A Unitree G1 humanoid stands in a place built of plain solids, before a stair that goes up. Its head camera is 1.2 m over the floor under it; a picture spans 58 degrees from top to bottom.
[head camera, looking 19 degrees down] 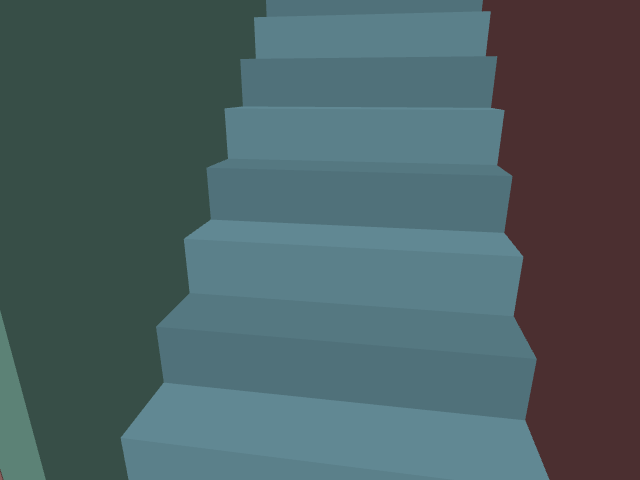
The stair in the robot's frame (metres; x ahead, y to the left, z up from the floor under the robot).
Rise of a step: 0.19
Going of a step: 0.22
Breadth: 1.02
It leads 9 degrees to the right of straight ahead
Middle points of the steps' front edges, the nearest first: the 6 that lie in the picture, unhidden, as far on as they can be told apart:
0.78 0.00 0.38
1.00 -0.04 0.57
1.22 -0.07 0.76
1.44 -0.11 0.95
1.65 -0.14 1.14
1.87 -0.17 1.33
